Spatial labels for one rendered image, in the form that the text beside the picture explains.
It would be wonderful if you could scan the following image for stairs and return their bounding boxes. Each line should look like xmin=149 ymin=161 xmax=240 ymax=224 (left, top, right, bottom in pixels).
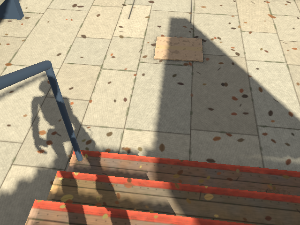
xmin=24 ymin=150 xmax=300 ymax=225

